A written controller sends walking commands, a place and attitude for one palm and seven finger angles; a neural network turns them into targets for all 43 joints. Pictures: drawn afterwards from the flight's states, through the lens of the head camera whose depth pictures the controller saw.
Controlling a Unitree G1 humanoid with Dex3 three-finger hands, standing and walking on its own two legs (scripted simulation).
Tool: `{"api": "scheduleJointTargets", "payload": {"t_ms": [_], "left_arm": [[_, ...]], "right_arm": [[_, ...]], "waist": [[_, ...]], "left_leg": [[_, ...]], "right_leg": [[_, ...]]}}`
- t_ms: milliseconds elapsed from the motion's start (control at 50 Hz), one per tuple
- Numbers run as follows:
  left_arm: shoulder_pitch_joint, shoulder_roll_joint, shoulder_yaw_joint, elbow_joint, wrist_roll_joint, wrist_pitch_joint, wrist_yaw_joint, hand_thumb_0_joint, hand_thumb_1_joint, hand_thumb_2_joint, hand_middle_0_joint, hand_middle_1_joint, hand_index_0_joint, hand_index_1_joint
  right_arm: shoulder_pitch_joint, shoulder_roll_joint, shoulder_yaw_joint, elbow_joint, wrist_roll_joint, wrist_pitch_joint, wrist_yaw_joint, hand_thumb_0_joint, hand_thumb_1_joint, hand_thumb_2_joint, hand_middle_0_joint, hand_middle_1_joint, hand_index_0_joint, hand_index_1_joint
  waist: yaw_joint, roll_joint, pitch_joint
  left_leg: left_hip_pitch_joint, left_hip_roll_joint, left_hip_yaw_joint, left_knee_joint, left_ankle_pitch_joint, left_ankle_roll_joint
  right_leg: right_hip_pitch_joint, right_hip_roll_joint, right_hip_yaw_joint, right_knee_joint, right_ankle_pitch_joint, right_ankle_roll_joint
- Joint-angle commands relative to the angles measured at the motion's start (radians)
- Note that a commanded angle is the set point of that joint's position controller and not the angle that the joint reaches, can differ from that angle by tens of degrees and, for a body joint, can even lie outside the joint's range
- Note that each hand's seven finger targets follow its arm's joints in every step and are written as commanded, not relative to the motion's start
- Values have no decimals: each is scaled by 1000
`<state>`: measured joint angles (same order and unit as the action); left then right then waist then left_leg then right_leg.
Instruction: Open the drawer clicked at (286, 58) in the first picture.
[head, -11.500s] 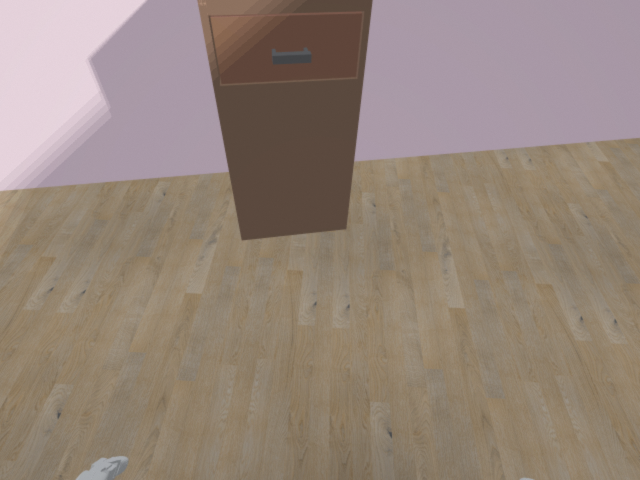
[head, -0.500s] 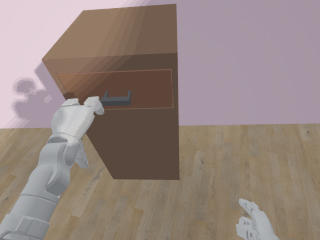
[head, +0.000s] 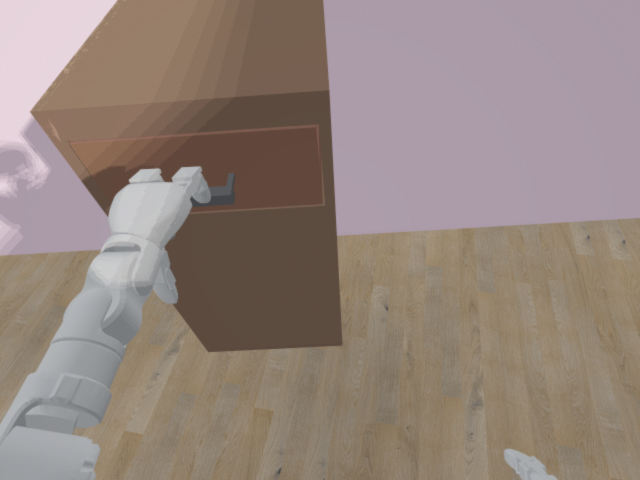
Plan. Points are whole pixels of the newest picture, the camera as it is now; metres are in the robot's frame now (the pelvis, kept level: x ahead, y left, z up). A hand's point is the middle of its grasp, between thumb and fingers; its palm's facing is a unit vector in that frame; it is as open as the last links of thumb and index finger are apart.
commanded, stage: move the hooked fingers above the handle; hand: left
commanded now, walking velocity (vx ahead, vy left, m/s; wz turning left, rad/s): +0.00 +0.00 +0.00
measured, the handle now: (204, 188) +0.56 +0.26 +0.01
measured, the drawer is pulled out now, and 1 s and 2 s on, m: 0.00 0.00 0.00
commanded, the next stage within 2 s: none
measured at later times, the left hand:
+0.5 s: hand (189, 200) +0.47 +0.24 +0.08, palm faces -0.01 -0.03 -1.00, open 13.9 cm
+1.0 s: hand (196, 179) +0.51 +0.24 +0.07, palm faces +0.01 -0.03 -1.00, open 13.8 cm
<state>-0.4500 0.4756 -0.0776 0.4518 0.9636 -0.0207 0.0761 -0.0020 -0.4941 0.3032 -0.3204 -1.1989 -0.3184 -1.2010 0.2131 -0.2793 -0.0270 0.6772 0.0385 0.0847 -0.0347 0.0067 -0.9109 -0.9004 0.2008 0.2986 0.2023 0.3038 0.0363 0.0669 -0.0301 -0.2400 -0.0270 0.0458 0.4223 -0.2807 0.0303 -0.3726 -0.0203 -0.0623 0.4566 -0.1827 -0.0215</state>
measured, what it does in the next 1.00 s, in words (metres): stands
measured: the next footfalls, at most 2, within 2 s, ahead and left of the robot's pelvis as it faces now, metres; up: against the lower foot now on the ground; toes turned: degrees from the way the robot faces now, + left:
none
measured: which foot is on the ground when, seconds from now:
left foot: down 0.00-1.00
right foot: down 0.00-1.00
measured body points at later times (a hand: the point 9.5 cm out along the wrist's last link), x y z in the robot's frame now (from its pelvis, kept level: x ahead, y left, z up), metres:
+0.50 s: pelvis +0.01 +0.01 -0.01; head +0.07 -0.01 +0.44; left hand +0.46 +0.24 +0.13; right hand +0.10 -0.25 -0.14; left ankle -0.05 +0.10 -0.74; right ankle +0.03 -0.11 -0.74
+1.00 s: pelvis +0.02 +0.01 -0.01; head +0.10 +0.00 +0.43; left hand +0.51 +0.24 +0.13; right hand +0.03 -0.27 -0.15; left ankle -0.05 +0.10 -0.74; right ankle +0.03 -0.11 -0.74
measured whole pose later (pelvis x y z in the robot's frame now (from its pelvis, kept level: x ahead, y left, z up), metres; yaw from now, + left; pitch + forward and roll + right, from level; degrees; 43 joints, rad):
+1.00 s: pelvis +0.02 +0.01 -0.01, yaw -2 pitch +16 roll -1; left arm -0.89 0.54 0.02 1.03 1.07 -0.06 0.23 0.00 -0.49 0.30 -0.32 -1.20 -0.32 -1.20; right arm 0.34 -0.28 -0.05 0.71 0.00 0.10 0.00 0.00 -0.91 -0.90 0.20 0.30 0.20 0.30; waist -0.09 0.05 -0.11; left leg -0.50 -0.01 0.07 0.58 -0.36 0.05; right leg -0.61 -0.01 -0.04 0.56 -0.23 -0.01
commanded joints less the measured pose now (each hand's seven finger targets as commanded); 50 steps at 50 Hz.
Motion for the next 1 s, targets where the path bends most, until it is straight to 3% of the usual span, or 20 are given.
{"api": "scheduleJointTargets", "payload": {"t_ms": [0, 40, 60, 120, 160, 220, 240, 280, 340, 360, 420, 480, 520, 640, 760, 780, 820, 880, 920, 980], "left_arm": [[-457, 284, 157, -164, 23, -8, 91, 0, -500, 300, -300, -1200, -300, -1200], [-481, 271, 143, -108, 32, 5, 110, 0, -500, 300, -300, -1200, -300, -1200], [-500, 255, 126, -68, 39, 12, 113, 0, -500, 300, -300, -1200, -300, -1200], [-558, 273, 120, 32, 48, 33, 114, 0, -500, 300, -300, -1200, -300, -1200], [-605, 226, 64, 69, 50, 39, 102, 0, -500, 300, -300, -1200, -300, -1200], [-673, 219, 46, 102, 54, 18, 84, 0, -500, 300, -300, -1200, -300, -1200], [-689, 236, 60, 97, 56, 5, 80, 0, -500, 300, -300, -1200, -300, -1200], [-700, 212, 47, 89, 48, -20, 73, 0, -500, 300, -300, -1200, -300, -1200], [-676, 252, 97, 157, 52, -43, 87, 0, -500, 300, -300, -1200, -300, -1200], [-698, 237, 85, 163, 52, -47, 94, 0, -500, 300, -300, -1200, -300, -1200], [-695, 304, 146, 230, 70, -39, 130, 0, -500, 300, -300, -1200, -300, -1200], [-724, 331, 170, 239, 89, -25, 159, 0, -500, 300, -300, -1200, -300, -1200], [-742, 311, 148, 230, 90, -20, 167, 0, -500, 300, -300, -1200, -300, -1200], [-807, 298, 117, 289, 79, -16, 146, 0, -500, 300, -300, -1200, -300, -1200], [-918, 276, 76, 330, 86, -56, 141, 0, -500, 300, -300, -1200, -300, -1200], [-923, 313, 110, 340, 90, -61, 147, 0, -500, 300, -300, -1200, -300, -1200], [-936, 302, 101, 368, 96, -61, 164, 0, -500, 300, -300, -1200, -300, -1200], [-887, 416, 207, 379, 102, -57, 187, 0, -500, 300, -300, -1200, -300, -1200], [-831, 390, 186, 421, 102, -31, 192, 0, -500, 300, -300, -1200, -300, -1200], [-794, 379, 169, 474, 108, 6, 186, 0, -500, 300, -300, -1200, -300, -1200]], "right_arm": [[-48, -103, -38, -131, -4, -46, -7, 0, -900, -900, 200, 300, 200, 300], [-38, -102, -37, -119, -4, -45, -6, 0, -900, -900, 200, 300, 200, 300], [-30, -103, -38, -109, -3, -44, -7, 0, -900, -900, 200, 300, 200, 300], [-10, -112, -36, -99, -1, -43, -11, 0, -900, -900, 200, 300, 200, 300], [-3, -110, -37, -99, 0, -41, -12, 0, -900, -900, 200, 300, 200, 300], [29, -113, -44, -95, -4, -40, -14, 0, -900, -900, 200, 300, 200, 300], [40, -116, -46, -93, -7, -39, -14, 0, -900, -900, 200, 300, 200, 300], [54, -114, -52, -100, -13, -36, -12, 0, -900, -900, 200, 300, 200, 300], [79, -116, -52, -88, -16, -27, -8, 0, -900, -900, 200, 300, 200, 300], [84, -115, -52, -86, -17, -26, -6, 0, -900, -900, 200, 300, 200, 300], [99, -119, -51, -80, -19, -20, 1, 0, -900, -900, 200, 300, 200, 300], [116, -123, -59, -75, -25, -17, 9, 0, -900, -900, 200, 300, 200, 300], [130, -120, -63, -76, -27, -16, 14, 0, -900, -900, 200, 300, 200, 300], [175, -138, -77, -48, -29, -10, 13, 0, -900, -900, 200, 300, 200, 300], [216, -139, -78, -22, -34, -7, 7, 0, -900, -900, 200, 300, 200, 300], [222, -143, -79, -17, -36, -7, 6, 0, -900, -900, 200, 300, 200, 300], [233, -137, -78, -16, -38, -9, 9, 0, -900, -900, 200, 300, 200, 300], [234, -145, -74, -23, -48, -7, 14, 0, -900, -900, 200, 300, 200, 300], [228, -140, -69, -31, -45, -3, 21, 0, -900, -900, 200, 300, 200, 300], [215, -151, -67, -42, -38, 2, 24, 0, -900, -900, 200, 300, 200, 300]], "waist": [[18, -41, -354], [8, -29, -339], [-3, -51, -332], [-18, -68, -322], [-34, -59, -326], [-50, -46, -370], [-49, -36, -388], [-51, -35, -427], [-43, -61, -400], [-50, -64, -385], [-37, -64, -380], [-39, -56, -444], [-43, -11, -485], [-97, -47, -477], [-137, -10, -450], [-134, -22, -461], [-134, 8, -471], [-88, 26, -557], [-83, 17, -524], [-91, -47, -468]], "left_leg": [[-39, -13, -29, -28, 351, -8], [-43, -11, -29, -25, 347, -13], [-44, -10, -29, -22, 345, -13], [-67, -10, -26, -22, 306, -9], [-58, -11, -26, -17, 291, -7], [-30, -8, -36, 6, 331, -7], [-21, -7, -38, 15, 363, -10], [-7, -6, -46, 33, 415, -12], [-43, -2, -45, 44, 441, -14], [-54, -1, -44, 49, 452, -14], [-102, 0, -41, 53, 451, -16], [-102, 2, -38, 74, 510, -18], [-75, 7, -36, 84, 560, -21], [-71, 12, -38, 105, 533, -7], [-80, 10, -52, 124, 485, -8], [-91, 10, -54, 129, 494, -7], [-98, 9, -54, 136, 488, -10], [-120, 7, -47, 150, 567, -12], [-151, 11, -37, 145, 564, -10], [-208, 11, -25, 130, 488, -5]], "right_leg": [[297, 15, 50, 9, 235, -25], [271, 17, 44, 13, 226, -27], [255, 20, 41, 14, 223, -26], [242, 18, 42, 11, 196, -22], [218, 17, 40, 10, 183, -22], [199, 20, 37, 27, 205, -24], [199, 22, 38, 34, 230, -26], [200, 24, 37, 48, 255, -26], [185, 26, 33, 64, 279, -24], [172, 26, 31, 69, 290, -25], [174, 29, 32, 83, 292, -27], [189, 32, 36, 99, 333, -25], [186, 31, 39, 106, 357, -23], [144, 37, 40, 94, 348, -13], [67, 41, 41, 96, 299, -16], [74, 43, 42, 100, 304, -17], [58, 43, 41, 112, 296, -18], [129, 42, 48, 137, 361, -20], [131, 41, 43, 138, 373, -17], [141, 43, 41, 123, 356, -14]]}}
